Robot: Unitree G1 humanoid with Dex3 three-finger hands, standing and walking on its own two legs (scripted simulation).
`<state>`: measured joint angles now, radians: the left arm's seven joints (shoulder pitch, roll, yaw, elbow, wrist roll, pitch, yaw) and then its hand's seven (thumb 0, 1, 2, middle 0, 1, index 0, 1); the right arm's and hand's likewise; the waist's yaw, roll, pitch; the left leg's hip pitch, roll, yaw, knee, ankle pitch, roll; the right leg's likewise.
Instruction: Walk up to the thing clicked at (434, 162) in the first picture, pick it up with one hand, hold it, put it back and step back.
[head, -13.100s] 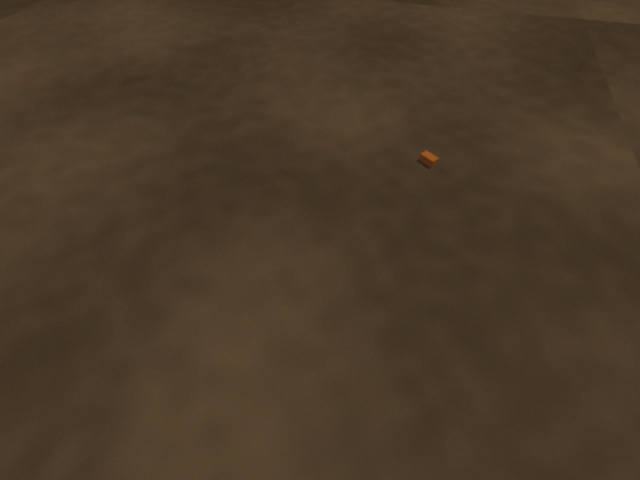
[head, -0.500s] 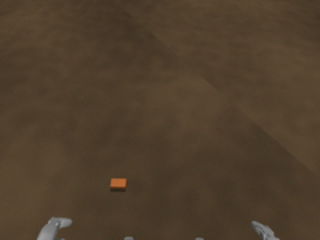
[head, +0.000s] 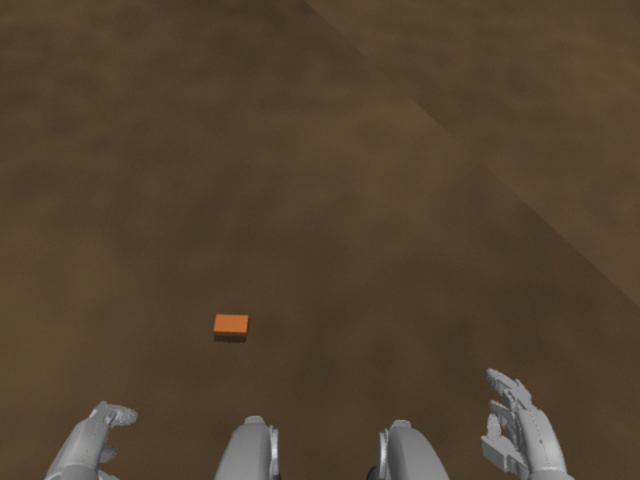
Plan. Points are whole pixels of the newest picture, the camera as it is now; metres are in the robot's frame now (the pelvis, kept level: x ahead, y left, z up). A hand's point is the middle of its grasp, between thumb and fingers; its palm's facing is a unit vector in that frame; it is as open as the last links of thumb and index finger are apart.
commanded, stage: rise first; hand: left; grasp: from above
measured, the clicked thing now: (232, 325) +0.50 +0.24 -0.64
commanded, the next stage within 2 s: none
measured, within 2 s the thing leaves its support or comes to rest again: neither
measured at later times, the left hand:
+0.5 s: hand (170, 379) +0.30 +0.29 -0.35, palm faces -0.50 -0.29 -0.82, open 12.9 cm
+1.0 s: hand (187, 347) +0.39 +0.30 -0.44, palm faces -0.49 -0.02 -0.87, open 12.8 cm
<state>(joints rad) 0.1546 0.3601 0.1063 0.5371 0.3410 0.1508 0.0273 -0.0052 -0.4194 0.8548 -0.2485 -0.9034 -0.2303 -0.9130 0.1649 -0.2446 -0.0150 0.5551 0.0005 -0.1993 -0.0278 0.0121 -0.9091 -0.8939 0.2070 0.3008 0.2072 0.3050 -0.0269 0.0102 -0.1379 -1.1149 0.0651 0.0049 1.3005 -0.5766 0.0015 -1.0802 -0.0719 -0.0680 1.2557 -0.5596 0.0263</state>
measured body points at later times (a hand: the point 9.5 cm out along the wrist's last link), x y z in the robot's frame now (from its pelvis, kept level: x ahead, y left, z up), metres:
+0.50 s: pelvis -0.07 -0.01 -0.21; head +0.15 +0.01 +0.18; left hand +0.33 +0.30 -0.30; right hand +0.06 -0.29 -0.35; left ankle +0.02 +0.12 -0.62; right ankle +0.02 -0.14 -0.62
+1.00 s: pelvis -0.08 +0.00 -0.30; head +0.16 +0.05 +0.08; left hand +0.41 +0.30 -0.39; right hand -0.05 -0.29 -0.40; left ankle +0.02 +0.12 -0.62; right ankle +0.02 -0.14 -0.62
